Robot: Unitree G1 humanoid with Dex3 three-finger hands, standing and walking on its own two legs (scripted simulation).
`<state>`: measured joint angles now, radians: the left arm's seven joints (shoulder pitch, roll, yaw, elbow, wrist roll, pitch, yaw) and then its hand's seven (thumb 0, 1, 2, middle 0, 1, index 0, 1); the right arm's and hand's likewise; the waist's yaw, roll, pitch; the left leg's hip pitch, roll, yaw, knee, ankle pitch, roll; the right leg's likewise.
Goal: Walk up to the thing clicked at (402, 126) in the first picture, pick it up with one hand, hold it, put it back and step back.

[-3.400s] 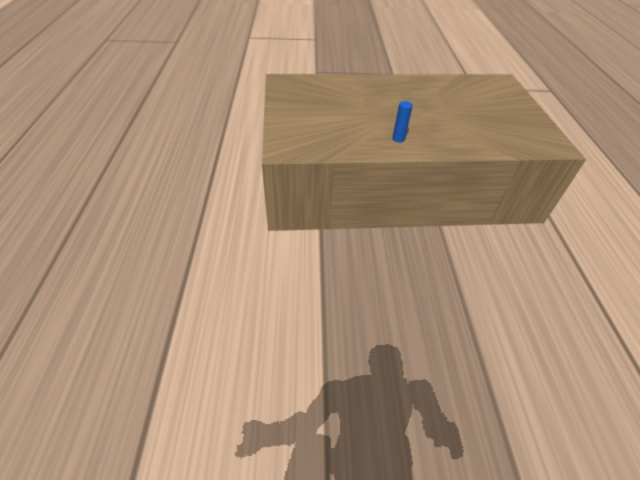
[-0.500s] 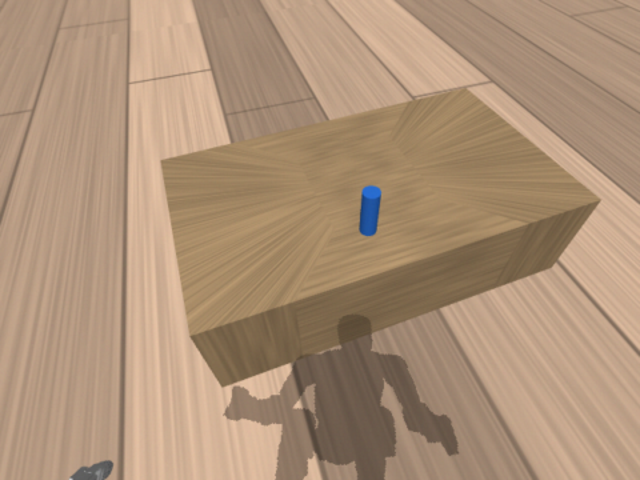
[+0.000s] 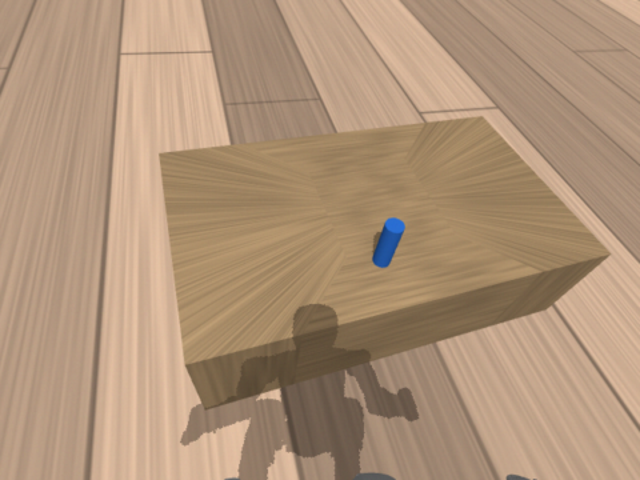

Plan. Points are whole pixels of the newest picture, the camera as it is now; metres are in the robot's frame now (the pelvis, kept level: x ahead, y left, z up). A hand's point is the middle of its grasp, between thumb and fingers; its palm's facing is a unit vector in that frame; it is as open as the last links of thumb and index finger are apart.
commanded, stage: walk up
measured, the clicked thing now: (387, 243) +0.72 -0.22 -0.33
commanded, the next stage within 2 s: stand in 1.32 s
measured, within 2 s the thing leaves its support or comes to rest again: neither
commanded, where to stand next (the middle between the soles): +0.10 -0.01 m, yaw +0 degrees
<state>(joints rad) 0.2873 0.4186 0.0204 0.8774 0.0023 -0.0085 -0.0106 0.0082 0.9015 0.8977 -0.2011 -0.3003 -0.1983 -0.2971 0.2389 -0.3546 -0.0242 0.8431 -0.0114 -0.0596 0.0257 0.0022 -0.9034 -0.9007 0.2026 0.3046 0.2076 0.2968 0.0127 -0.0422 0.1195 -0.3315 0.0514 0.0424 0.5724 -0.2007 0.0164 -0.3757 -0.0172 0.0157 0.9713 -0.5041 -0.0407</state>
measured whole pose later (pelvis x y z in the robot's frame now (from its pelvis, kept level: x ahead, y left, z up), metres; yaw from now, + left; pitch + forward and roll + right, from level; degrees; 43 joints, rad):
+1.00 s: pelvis +0.04 -0.01 +0.02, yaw -1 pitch -2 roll +0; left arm 0.08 0.35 0.00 1.16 0.01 -0.01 -0.02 0.01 0.90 0.90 -0.20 -0.30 -0.20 -0.30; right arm 0.08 -0.35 0.00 1.15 0.00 -0.02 0.02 0.00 -0.90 -0.90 0.20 0.30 0.21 0.30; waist 0.00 0.00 0.05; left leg -0.17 0.04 0.04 0.35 -0.15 -0.01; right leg -0.11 -0.03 -0.02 0.32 -0.18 0.02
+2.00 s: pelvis +0.06 -0.02 +0.02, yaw +0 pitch -1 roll +0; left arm 0.11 0.35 0.00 1.14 0.01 -0.01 -0.01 0.01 0.90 0.90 -0.20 -0.30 -0.20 -0.30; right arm 0.09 -0.35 0.00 1.15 -0.01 -0.01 0.01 0.00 -0.90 -0.90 0.20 0.30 0.21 0.30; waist -0.01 0.01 0.05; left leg -0.13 0.04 0.03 0.31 -0.15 -0.02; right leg -0.08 -0.03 -0.03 0.31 -0.20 0.01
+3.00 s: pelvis +0.07 -0.02 +0.02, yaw -1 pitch -1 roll +0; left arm 0.12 0.35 0.00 1.13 0.01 -0.01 -0.01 0.01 0.90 0.90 -0.20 -0.30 -0.20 -0.30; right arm 0.10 -0.35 0.00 1.14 -0.01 -0.01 0.01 0.00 -0.90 -0.90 0.20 0.30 0.21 0.30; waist 0.00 0.01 0.04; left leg -0.11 0.04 0.04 0.30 -0.16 -0.03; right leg -0.07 -0.02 -0.03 0.30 -0.21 0.01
